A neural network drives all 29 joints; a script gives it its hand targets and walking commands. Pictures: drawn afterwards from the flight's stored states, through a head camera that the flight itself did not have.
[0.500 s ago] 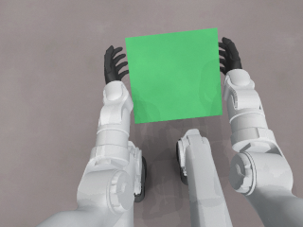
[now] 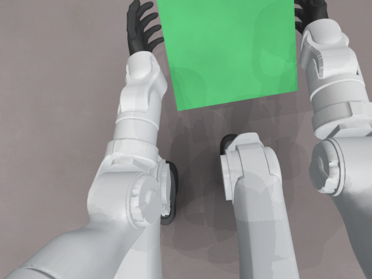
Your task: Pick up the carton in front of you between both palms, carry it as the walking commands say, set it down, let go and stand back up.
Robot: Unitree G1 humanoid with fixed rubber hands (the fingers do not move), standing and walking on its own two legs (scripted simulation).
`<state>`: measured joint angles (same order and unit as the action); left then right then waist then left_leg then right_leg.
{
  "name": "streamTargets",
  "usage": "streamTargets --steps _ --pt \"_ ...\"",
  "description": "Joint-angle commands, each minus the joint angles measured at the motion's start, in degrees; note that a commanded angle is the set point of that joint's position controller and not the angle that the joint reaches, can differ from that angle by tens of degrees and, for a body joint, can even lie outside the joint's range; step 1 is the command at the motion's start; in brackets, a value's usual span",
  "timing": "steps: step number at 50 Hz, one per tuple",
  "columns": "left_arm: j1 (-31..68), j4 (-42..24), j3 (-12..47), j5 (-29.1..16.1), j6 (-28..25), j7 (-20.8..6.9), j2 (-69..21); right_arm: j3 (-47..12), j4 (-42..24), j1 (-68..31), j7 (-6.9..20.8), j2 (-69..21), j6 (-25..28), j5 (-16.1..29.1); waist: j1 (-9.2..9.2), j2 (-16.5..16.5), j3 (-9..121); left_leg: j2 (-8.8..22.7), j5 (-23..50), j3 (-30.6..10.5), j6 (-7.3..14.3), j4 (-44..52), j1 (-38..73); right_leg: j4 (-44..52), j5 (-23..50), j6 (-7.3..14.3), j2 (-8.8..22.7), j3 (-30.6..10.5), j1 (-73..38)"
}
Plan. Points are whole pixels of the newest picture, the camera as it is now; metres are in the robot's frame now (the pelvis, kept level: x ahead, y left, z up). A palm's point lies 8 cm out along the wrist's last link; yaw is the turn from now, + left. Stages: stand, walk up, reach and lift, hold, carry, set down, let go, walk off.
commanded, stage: set down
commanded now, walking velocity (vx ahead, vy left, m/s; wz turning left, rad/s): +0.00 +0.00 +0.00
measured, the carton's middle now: (221, 48) +0.49 -0.13 -0.25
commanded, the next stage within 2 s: none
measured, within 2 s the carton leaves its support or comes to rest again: rests again in 0.66 s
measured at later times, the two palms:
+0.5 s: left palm (140, 52) +0.51 +0.02 -0.18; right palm (301, 21) +0.49 -0.28 -0.19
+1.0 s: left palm (138, 45) +0.53 +0.03 -0.20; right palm (298, 16) +0.50 -0.28 -0.20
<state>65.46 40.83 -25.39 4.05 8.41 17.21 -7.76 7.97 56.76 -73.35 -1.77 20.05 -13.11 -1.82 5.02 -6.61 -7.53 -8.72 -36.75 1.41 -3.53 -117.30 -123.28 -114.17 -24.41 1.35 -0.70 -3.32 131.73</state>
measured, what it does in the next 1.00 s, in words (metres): stands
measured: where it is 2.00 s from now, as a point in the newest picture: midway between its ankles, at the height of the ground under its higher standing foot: (200, 191)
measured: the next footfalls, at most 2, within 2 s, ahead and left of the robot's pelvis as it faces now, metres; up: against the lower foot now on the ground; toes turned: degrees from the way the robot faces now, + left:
none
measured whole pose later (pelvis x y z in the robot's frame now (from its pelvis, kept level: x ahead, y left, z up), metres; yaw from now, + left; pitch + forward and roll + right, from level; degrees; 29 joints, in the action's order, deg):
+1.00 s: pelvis +0.00 +0.01 -0.04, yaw +2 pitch +39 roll +3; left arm 75.9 52.9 -25.2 4.8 3.9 9.4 -1.6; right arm 14.1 67.9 -82.1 6.8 25.2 -6.4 -2.2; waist 5.8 -7.5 -15.3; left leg -12.9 -37.4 0.1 -4.1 -125.2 -127.6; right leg -121.8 -27.2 1.9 3.4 -1.8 133.8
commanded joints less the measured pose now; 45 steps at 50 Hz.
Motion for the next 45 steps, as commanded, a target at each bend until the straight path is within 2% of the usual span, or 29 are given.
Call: streamTargets --steps 1,4,5,6,9,16,21,25,28,35,45 --pt "37.76 -1.03 28.59 -5.71 -0.29 -13.94 -42.59 -17.49 -10.26 -33.29 14.06 -44.64 4.75 7.83 4.76 10.15 70.33 -5.70 12.32 2.67 1.03 6.23 14.88 6.50 17.29 -1.86 -3.12 1.80 -56.64" --pt "40.81 -4.13 31.50 -8.31 -0.55 -13.71 -43.33 -18.56 -12.66 -36.02 14.07 -44.19 5.18 9.87 6.08 9.74 75.47 -5.67 14.15 2.78 1.01 4.52 18.03 4.74 20.00 -1.65 -2.92 2.24 -58.39" --pt "41.83 -5.19 32.50 -8.93 -0.50 -13.66 -43.52 -18.21 -14.41 -37.57 14.23 -43.86 5.29 10.67 6.89 8.79 76.46 -5.56 14.67 2.71 1.11 4.14 19.28 4.40 20.65 -1.38 -2.98 2.41 -57.55" --pt "41.57 -4.15 32.45 -8.46 -0.25 -13.65 -43.49 -17.33 -12.09 -35.70 14.12 -42.77 4.98 9.61 7.23 6.70 74.35 -5.79 14.36 3.27 0.74 3.76 18.01 4.22 20.72 -1.04 -2.74 2.05 -57.55" --pt "40.60 -1.80 31.37 -7.60 0.03 -14.64 -44.05 -15.96 -9.82 -33.62 15.07 -43.39 4.81 9.02 6.97 4.49 68.62 -5.83 12.70 3.20 1.15 3.52 14.45 3.84 19.85 -0.51 -2.75 1.46 -55.09" --pt "41.00 4.80 24.71 -4.90 0.29 -16.11 -40.61 -13.98 -2.68 -34.05 16.19 -42.58 4.74 7.23 6.43 5.31 57.24 -6.01 6.76 3.28 1.71 3.31 8.08 4.00 11.02 0.30 -2.06 1.29 -47.80" --pt "41.30 7.98 21.57 -3.90 0.24 -16.36 -37.93 -11.56 1.28 -33.14 16.70 -40.18 4.80 6.06 6.80 3.70 52.36 -5.92 5.04 3.26 1.84 3.48 7.24 3.91 7.69 1.00 -1.72 1.31 -43.88" --pt "41.10 9.62 21.08 -3.81 -0.13 -16.36 -36.71 -9.63 3.77 -31.51 17.05 -37.99 5.08 5.31 7.64 1.02 50.05 -5.73 5.66 3.00 1.63 3.72 8.44 3.35 8.46 1.44 -1.36 1.51 -41.13" --pt "39.30 11.25 20.26 -3.00 -0.23 -16.22 -35.56 -8.52 5.39 -30.49 17.44 -36.42 5.27 4.84 7.62 0.06 48.31 -5.61 6.10 2.60 1.67 4.11 9.49 2.98 9.23 1.60 -0.94 1.83 -38.99" --pt "35.46 13.94 19.00 -1.82 -0.36 -16.48 -33.64 -6.22 8.23 -27.07 18.20 -33.29 5.19 3.31 7.71 -1.15 45.01 -5.35 7.43 2.22 1.60 4.02 10.01 2.40 10.64 2.10 -0.39 1.80 -35.84" --pt "28.84 17.41 16.72 0.18 -0.78 -17.03 -30.20 -3.72 11.66 -21.10 18.20 -30.12 5.12 0.80 6.81 -1.26 39.39 -5.02 8.80 1.83 1.44 3.11 7.23 1.58 11.92 2.57 -0.07 0.95 -32.57"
